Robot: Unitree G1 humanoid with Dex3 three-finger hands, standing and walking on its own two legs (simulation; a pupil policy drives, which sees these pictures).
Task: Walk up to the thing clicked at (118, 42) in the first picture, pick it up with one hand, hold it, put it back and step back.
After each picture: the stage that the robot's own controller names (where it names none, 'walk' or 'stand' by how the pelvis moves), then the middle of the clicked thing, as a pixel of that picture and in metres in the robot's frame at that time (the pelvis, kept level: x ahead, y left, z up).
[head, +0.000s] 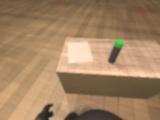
stand; (115, 52) +0.64 -0.18 -0.03
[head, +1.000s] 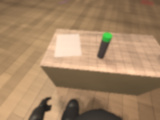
sink last; (103, 47) +0.60 -0.05 +0.00
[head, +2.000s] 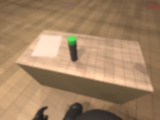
stand; (73, 50) +0.53 +0.23 +0.00
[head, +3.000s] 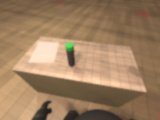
stand; (70, 55) +0.52 +0.22 -0.02
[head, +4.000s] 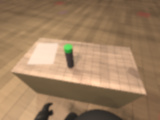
stand; (69, 57) +0.51 +0.22 -0.03
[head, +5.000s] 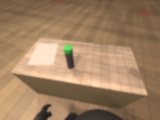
stand; (69, 58) +0.50 +0.23 -0.03
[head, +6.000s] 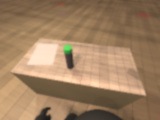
stand; (69, 58) +0.50 +0.23 -0.03
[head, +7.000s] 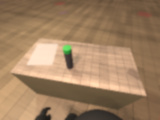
stand; (68, 58) +0.50 +0.23 -0.03
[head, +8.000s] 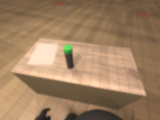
rise first; (69, 58) +0.50 +0.23 -0.03
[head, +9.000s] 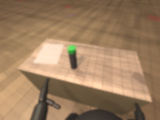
rise first; (72, 58) +0.51 +0.22 -0.03
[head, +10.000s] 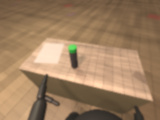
go down; (73, 57) +0.51 +0.22 -0.03
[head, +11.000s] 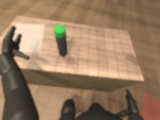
go down; (61, 43) +0.52 +0.20 +0.03
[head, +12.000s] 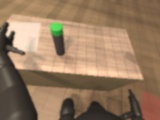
go down; (58, 42) +0.52 +0.21 +0.05
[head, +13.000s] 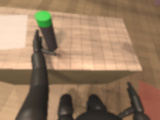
close in; (49, 35) +0.53 +0.23 +0.08
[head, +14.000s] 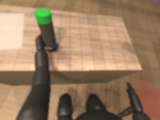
lift; (48, 34) +0.52 +0.22 +0.09
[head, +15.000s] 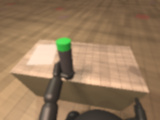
lift; (66, 61) +0.31 +0.17 +0.18
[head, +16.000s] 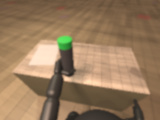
hold; (67, 59) +0.33 +0.17 +0.18
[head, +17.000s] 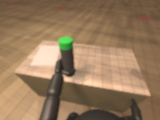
hold; (68, 59) +0.33 +0.17 +0.17
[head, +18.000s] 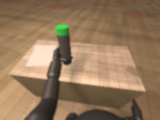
crouch; (65, 47) +0.42 +0.19 +0.19
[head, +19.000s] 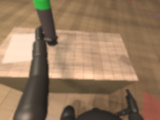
lower; (48, 25) +0.53 +0.24 +0.21
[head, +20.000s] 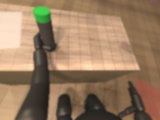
lower; (47, 33) +0.53 +0.22 +0.08
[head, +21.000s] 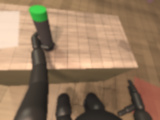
lower; (44, 33) +0.53 +0.22 +0.09
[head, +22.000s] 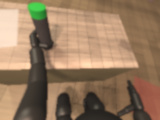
lower; (43, 31) +0.54 +0.23 +0.09
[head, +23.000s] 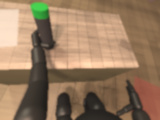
lower; (45, 31) +0.54 +0.22 +0.09
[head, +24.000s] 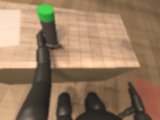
open; (50, 32) +0.53 +0.20 +0.09
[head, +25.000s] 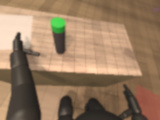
sink last; (59, 39) +0.51 +0.19 +0.07
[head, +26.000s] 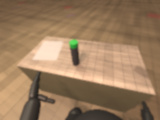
stand; (74, 54) +0.53 +0.20 +0.03
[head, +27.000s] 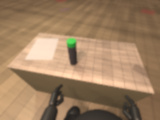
stand; (72, 53) +0.51 +0.19 +0.03
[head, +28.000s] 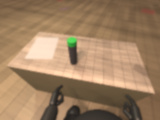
stand; (72, 52) +0.51 +0.19 +0.04
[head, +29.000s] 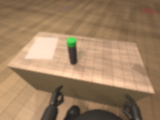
stand; (72, 52) +0.51 +0.19 +0.04
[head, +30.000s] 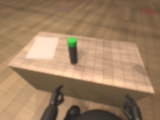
stand; (73, 52) +0.51 +0.19 +0.04
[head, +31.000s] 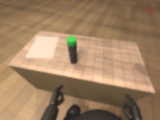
stand; (72, 51) +0.51 +0.19 +0.04
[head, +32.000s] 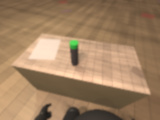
stand; (74, 54) +0.52 +0.19 +0.01
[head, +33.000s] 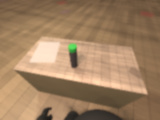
walk; (73, 57) +0.51 +0.20 -0.03
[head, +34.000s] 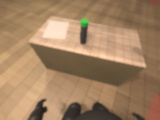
walk; (83, 33) +0.75 +0.15 -0.02
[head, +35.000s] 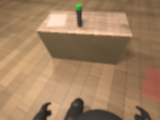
walk; (79, 16) +1.07 +0.27 +0.00
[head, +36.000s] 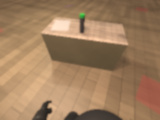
stand; (82, 24) +1.12 +0.22 -0.02
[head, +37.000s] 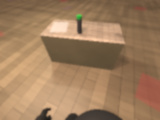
stand; (79, 25) +1.14 +0.25 -0.03
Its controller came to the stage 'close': yes
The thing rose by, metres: 0.23
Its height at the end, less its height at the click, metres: +0.00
